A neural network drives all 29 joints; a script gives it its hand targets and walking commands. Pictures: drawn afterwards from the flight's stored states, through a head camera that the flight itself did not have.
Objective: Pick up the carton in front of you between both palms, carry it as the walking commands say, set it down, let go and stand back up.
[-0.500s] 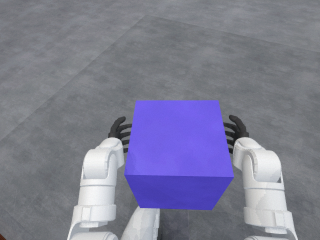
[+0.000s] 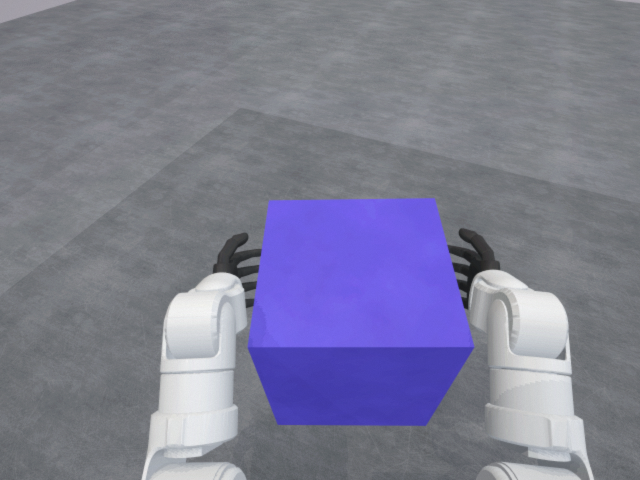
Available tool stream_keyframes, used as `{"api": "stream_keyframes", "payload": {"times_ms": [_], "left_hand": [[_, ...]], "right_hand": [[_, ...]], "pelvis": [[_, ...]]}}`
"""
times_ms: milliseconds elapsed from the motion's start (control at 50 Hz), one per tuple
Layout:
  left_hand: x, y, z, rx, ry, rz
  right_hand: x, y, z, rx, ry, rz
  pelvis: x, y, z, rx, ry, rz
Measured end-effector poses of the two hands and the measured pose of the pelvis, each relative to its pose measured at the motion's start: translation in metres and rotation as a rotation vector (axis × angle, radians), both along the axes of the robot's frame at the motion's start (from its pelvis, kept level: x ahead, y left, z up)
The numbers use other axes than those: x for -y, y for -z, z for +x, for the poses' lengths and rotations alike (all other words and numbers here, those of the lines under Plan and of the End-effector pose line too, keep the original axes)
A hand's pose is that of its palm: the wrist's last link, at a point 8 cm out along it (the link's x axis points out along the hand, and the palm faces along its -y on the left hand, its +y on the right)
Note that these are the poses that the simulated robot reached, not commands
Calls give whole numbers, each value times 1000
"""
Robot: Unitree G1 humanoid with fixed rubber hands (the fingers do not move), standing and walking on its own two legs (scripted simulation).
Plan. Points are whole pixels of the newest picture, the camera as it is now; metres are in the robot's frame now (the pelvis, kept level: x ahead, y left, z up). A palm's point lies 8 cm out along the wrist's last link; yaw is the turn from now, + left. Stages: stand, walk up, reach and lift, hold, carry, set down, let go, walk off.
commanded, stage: carry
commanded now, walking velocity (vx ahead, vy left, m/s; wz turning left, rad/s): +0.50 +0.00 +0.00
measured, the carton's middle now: (351, 318) +0.33 +0.00 +0.03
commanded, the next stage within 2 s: none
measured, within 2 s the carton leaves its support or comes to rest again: neither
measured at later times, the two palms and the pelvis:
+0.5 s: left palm (265, 187) +0.54 +0.13 +0.09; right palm (448, 185) +0.55 -0.17 +0.09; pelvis +0.29 -0.03 -0.01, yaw +2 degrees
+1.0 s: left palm (274, 99) +0.84 +0.15 +0.09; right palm (411, 97) +0.85 -0.15 +0.09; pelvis +0.59 -0.01 -0.01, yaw +1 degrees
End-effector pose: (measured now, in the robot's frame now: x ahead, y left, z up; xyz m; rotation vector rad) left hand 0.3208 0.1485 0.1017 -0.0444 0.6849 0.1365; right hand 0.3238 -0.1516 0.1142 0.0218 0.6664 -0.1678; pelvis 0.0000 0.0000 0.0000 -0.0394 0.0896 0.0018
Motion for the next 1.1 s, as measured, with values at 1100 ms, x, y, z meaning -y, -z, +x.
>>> {"api": "stream_keyframes", "payload": {"times_ms": [1100], "left_hand": [[19,27,597,14,-56,36]], "right_hand": [[17,45,608,13,-38,57]], "pelvis": [[27,32,661,36,-40,24]]}}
